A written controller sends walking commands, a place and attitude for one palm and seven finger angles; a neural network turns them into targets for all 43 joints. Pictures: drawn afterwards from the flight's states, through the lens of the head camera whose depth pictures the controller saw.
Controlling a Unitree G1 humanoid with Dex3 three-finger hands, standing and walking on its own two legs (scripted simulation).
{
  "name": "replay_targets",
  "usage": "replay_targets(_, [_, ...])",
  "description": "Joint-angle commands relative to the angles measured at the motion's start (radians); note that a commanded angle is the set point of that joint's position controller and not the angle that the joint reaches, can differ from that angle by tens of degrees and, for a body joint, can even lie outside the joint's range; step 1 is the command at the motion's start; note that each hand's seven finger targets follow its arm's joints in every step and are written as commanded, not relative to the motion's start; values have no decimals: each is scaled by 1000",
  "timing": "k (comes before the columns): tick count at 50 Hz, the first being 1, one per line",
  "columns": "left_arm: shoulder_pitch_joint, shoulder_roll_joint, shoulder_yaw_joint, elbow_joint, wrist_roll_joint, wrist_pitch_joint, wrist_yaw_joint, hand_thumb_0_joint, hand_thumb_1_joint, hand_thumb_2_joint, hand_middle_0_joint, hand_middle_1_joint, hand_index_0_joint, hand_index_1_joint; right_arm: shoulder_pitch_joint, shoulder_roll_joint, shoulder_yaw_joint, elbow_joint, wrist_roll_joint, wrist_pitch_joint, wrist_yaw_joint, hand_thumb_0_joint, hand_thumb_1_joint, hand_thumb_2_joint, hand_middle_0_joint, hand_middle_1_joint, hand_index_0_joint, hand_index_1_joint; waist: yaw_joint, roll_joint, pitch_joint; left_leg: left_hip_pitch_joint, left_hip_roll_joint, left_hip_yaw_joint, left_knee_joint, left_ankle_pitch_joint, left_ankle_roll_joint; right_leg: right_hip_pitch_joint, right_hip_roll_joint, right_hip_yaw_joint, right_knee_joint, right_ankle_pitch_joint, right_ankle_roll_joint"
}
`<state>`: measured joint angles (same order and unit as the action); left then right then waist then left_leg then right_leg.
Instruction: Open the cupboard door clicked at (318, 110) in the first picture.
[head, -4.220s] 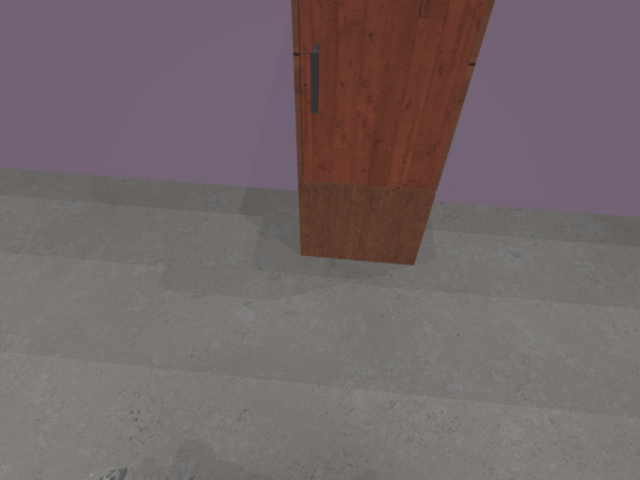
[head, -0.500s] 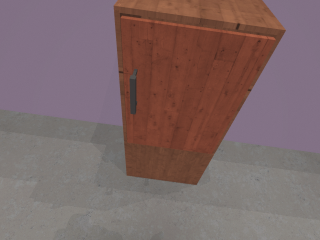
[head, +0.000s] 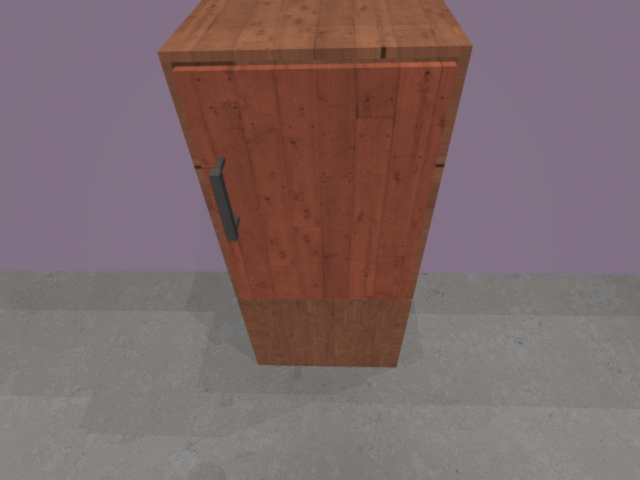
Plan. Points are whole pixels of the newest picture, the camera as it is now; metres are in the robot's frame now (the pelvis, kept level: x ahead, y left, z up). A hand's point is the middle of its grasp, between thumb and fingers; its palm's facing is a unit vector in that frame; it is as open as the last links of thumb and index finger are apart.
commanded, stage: come to a stop and stand still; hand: left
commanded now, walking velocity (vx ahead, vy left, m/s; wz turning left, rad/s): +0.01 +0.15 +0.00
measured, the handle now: (226, 200) +0.59 +0.22 +0.01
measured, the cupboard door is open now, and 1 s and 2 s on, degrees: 0 0 0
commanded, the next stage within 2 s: look again from close up in 1.20 s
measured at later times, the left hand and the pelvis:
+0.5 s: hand out of the picture +0.03 +0.26 -0.17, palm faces +0.06 -0.96 -0.29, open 7.4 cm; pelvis -0.02 +0.05 -0.02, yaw +1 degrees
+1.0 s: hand out of the picture -0.06 +0.22 -0.18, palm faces +0.02 -0.97 -0.24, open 7.4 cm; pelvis -0.06 +0.03 +0.00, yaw +1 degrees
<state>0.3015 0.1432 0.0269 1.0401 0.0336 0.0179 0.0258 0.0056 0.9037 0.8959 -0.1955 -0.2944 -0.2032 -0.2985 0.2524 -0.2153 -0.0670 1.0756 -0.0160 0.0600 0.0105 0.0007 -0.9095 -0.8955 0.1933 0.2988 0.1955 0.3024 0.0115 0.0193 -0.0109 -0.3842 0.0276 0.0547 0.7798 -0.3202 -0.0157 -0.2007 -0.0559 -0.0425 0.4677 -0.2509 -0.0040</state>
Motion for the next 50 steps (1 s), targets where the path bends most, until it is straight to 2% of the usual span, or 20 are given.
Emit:
replay_targets(1, [13, 192, 43, -53, -7, -31, 8, 0, 900, 900, -200, -300, -200, -300, 1, -31, 4, -69, -4, -33, -6, 0, -900, -900, 200, 300, 200, 300, 20, -156, 94, -65, 13, -23, 38, -21, -14, -10, -239, 198, -243, 19, -117])
replay_targets(3, [52, 197, 49, -35, -5, -31, 11, 0, 900, 900, -200, -300, -200, -300, -16, -30, 7, -84, -2, -38, -12, 0, -900, -900, 200, 300, 200, 300, 43, -178, 64, -67, 13, -20, -24, -74, -18, 66, -262, 218, -200, 166, -145])
replay_targets(5, [56, 205, 56, -25, -3, -27, 14, 0, 900, 900, -200, -300, -200, -300, -11, -23, 12, -89, 3, -41, -17, 0, -900, -900, 200, 300, 200, 300, 47, -189, 39, -29, 8, -13, -110, -99, -16, 97, -270, 216, -160, 286, -159])
replay_targets(6, [47, 207, 57, -20, -5, -25, 15, 0, 900, 900, -200, -300, -200, -300, 10, -16, 14, -82, 5, -44, -21, 0, -900, -900, 200, 300, 200, 300, 37, -186, 23, 19, 4, -7, -175, -72, -15, 88, -262, 206, -134, 322, -153])
replay_targets(8, [3, 196, 54, -14, -15, -21, 15, 0, 900, 900, -200, -300, -200, -300, 93, -5, 21, -47, 7, -53, -27, 0, -900, -900, 200, 300, 200, 300, -3, -180, -19, 185, -6, 12, -362, 79, -10, 30, -206, 151, -76, 286, -102])
replay_targets(9, [-61, 366, 34, -110, -8, -60, 13, 0, 900, 900, -200, -300, -200, -300, 10, -196, 9, -161, -14, -62, -13, 0, -900, -900, 200, 300, 200, 300, -45, -37, 139, 190, -7, -92, -375, 104, 24, -53, -106, 98, -58, 117, -65])
replay_targets(10, [-44, 266, 60, -127, -14, -61, 21, 0, 900, 900, -200, -300, -200, -300, 74, -175, -6, -195, -20, -103, -20, 0, -900, -900, 200, 300, 200, 300, -42, 154, -132, 208, 59, -99, -394, 287, 29, 40, -101, 47, 93, 142, -59])
replay_targets(11, [-4, 210, 42, -126, -25, -60, 20, 0, 900, 900, -200, -300, -200, -300, 59, -152, 5, -193, -22, -101, -32, 0, -900, -900, 200, 300, 200, 300, -14, 150, -212, 245, 87, -124, -308, 413, 48, 54, -66, 24, 103, 158, -50])
replay_targets(12, [21, 171, 29, -115, -20, -49, 22, 0, 900, 900, -200, -300, -200, -300, 57, -114, 10, -203, -15, -100, -38, 0, -900, -900, 200, 300, 200, 300, -15, 120, -217, 246, 82, -122, -278, 481, 50, 36, -55, 15, 102, 179, -41])
replay_targets(13, [17, 165, 21, -111, -15, -36, 23, 0, 900, 900, -200, -300, -200, -300, 61, -114, 10, -205, -10, -95, -41, 0, -900, -900, 200, 300, 200, 300, -19, 130, -156, 220, 80, -126, -284, 494, 47, 8, -42, 0, 107, 146, -32])
replay_targets(15, [31, 150, 13, -119, -10, -18, 18, 0, 900, 900, -200, -300, -200, -300, 69, -109, 13, -220, -10, -83, -42, 0, -900, -900, 200, 300, 200, 300, -13, 5, -28, 122, 83, -122, -293, 405, 56, -19, -33, -3, 95, 117, -23])
replay_targets(16, [29, 163, 15, -130, -8, -16, 16, 0, 900, 900, -200, -300, -200, -300, 72, -122, 8, -226, -7, -84, -43, 0, -900, -900, 200, 300, 200, 300, -13, -23, -1, 109, 78, -114, -290, 419, 56, -27, -36, 4, 100, 150, -21])
replay_targets(18, [19, 183, 18, -153, -9, -12, 14, 0, 900, 900, -200, -300, -200, -300, 66, -142, 3, -233, -6, -85, -44, 0, -900, -900, 200, 300, 200, 300, -15, 4, 11, 113, 81, -108, -302, 433, 59, -35, -31, 5, 110, 164, -16])
replay_targets(19, [16, 185, 17, -158, -9, -11, 12, 0, 900, 900, -200, -300, -200, -300, 56, -140, 4, -235, -6, -86, -42, 0, -900, -900, 200, 300, 200, 300, -12, 46, 18, 112, 81, -108, -311, 449, 60, -33, -26, 3, 111, 156, -13])
replay_targets(20, [15, 194, 18, -162, -12, -10, 11, 0, 900, 900, -200, -300, -200, -300, 43, -144, 4, -238, -6, -86, -42, 0, -900, -900, 200, 300, 200, 300, -8, 55, 23, 103, 84, -111, -324, 409, 63, -31, -23, 5, 100, 134, -8])
replay_targets(27, [-19, 215, 17, -168, -10, -11, 5, 0, 900, 900, -200, -300, -200, -300, -12, -154, 0, -233, -6, -87, -32, 0, -900, -900, 200, 300, 200, 300, -6, -4, 72, 69, 81, -118, -408, 143, 61, -29, -32, 31, 28, 80, 5])
replay_targets(31, [-22, 218, 15, -161, -8, -12, 2, 0, 900, 900, -200, -300, -200, -300, -23, -157, 0, -220, -4, -85, -27, 0, -900, -900, 200, 300, 200, 300, -5, 5, 93, 46, 83, -130, -467, -5, 59, -26, -36, 36, -3, 50, 9])
replay_targets(35, [-12, 217, 12, -146, -8, -16, 0, 0, 900, 900, -200, -300, -200, -300, -17, -156, 2, -200, -2, -82, -23, 0, -900, -900, 200, 300, 200, 300, -5, 0, 82, 44, 83, -133, -495, -78, 56, -13, -41, 44, -34, 30, 10])
replay_targets(41, [2, 216, 8, -109, -11, -26, 0, 0, 900, 900, -200, -300, -200, -300, 12, -142, 8, -151, 1, -80, -22, 0, -900, -900, 200, 300, 200, 300, -12, -18, 66, 73, 67, -118, -480, -62, 45, -19, -60, 73, -94, -20, 3])
replay_targets(50, [34, 187, 6, -44, -15, -29, 5, 0, 900, 900, -200, -300, -200, -300, 88, -102, 19, -68, 2, -71, -24, 0, -900, -900, 200, 300, 200, 300, -19, -23, 91, 63, 54, -95, -457, -71, 33, -54, -69, 97, -147, -134, -3])
